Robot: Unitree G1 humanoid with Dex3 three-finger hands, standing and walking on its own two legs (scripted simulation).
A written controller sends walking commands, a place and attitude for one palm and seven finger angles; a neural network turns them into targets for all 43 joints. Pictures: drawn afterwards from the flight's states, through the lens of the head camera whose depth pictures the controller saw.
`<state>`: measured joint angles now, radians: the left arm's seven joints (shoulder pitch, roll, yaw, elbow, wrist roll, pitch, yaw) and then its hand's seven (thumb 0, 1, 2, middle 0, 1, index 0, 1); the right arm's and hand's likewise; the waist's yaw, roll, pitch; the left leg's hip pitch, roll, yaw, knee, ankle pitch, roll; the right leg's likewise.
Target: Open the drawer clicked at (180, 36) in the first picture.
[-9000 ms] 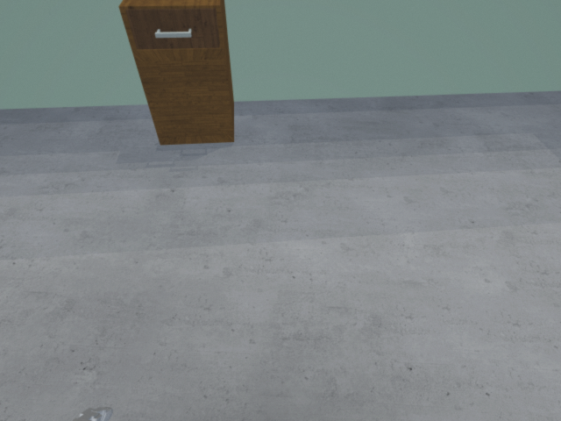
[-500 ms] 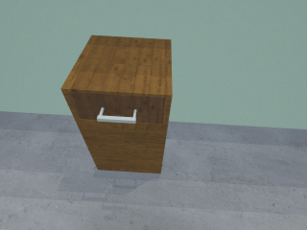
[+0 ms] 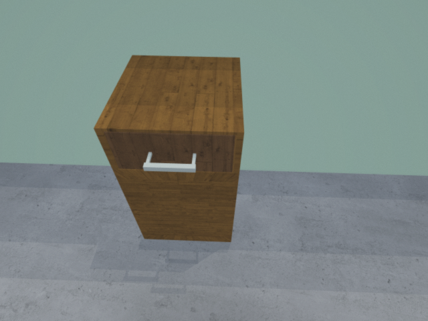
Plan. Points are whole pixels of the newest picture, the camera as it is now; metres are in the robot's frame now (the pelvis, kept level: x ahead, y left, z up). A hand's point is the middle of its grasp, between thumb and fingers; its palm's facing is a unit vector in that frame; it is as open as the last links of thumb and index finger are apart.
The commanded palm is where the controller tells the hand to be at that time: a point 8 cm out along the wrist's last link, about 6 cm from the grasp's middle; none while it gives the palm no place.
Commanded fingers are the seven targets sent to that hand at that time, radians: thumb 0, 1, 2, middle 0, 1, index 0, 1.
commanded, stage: look again from close up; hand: left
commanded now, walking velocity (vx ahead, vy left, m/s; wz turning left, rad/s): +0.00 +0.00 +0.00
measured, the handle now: (170, 162) +0.58 +0.17 -0.13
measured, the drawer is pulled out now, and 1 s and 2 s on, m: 0.00 0.00 0.00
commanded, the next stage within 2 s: raise the hand with hooked fingers in 0.54 s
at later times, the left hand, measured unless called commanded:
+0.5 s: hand out of the picture +0.04 +0.14 -0.18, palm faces +0.00 -0.98 -0.18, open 7.3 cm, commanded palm none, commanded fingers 0.00 0.90 0.90 -0.20 -0.30 -0.20 -0.30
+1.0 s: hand (146, 276) +0.22 +0.15 -0.06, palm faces -0.07 -0.19 -0.98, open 8.2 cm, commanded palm +0.19 +0.19 -0.02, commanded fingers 0.00 0.46 0.71 -0.23 -0.58 -0.23 -0.58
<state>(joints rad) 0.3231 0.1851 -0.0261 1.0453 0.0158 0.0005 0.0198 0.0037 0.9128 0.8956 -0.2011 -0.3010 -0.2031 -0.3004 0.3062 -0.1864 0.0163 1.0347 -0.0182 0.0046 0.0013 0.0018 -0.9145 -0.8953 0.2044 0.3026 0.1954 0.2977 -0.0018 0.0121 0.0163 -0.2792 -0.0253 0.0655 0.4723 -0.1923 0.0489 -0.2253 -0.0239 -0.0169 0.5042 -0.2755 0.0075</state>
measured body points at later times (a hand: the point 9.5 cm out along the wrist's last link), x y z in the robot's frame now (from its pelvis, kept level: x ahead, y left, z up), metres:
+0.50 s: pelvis +0.04 -0.03 +0.00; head +0.06 -0.03 +0.45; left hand +0.04 +0.19 -0.16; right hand +0.05 -0.25 -0.16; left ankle +0.04 +0.09 -0.74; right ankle +0.00 -0.13 -0.74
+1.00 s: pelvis +0.02 -0.05 -0.04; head +0.05 -0.08 +0.41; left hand +0.22 +0.16 -0.01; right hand +0.25 -0.30 -0.11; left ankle +0.04 +0.09 -0.74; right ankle +0.00 -0.13 -0.74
